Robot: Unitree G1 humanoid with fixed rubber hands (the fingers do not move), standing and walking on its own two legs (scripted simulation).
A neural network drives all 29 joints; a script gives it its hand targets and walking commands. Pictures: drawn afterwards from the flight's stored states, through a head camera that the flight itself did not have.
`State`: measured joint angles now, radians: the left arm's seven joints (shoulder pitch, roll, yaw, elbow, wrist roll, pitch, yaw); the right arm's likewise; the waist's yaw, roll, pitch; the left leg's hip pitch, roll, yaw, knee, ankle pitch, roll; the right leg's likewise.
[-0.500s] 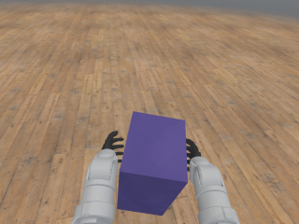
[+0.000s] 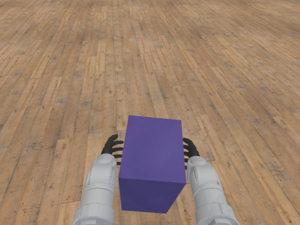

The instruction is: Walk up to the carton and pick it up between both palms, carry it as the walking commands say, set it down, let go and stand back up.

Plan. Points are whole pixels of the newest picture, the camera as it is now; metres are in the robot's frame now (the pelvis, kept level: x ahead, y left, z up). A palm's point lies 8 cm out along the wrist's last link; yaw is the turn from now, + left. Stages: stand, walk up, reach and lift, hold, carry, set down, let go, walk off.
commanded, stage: set down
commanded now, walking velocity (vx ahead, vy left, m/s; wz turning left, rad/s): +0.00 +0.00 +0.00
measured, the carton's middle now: (149, 168) +0.33 +0.02 -0.05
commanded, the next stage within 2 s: none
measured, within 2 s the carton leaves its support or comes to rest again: neither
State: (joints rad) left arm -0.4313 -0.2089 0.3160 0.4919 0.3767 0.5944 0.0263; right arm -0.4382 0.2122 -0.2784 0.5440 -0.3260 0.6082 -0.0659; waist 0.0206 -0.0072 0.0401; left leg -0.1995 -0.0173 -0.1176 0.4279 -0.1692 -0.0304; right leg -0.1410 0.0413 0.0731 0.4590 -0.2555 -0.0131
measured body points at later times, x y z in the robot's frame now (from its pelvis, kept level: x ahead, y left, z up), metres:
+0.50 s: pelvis -0.03 +0.03 -0.03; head +0.08 +0.04 +0.40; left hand +0.33 +0.15 -0.07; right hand +0.32 -0.10 -0.08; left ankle +0.04 +0.14 -0.74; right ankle +0.00 -0.11 -0.74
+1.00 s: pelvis -0.04 +0.02 -0.09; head +0.15 +0.01 +0.32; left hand +0.36 +0.14 -0.16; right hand +0.36 -0.11 -0.17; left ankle +0.04 +0.14 -0.74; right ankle +0.00 -0.11 -0.74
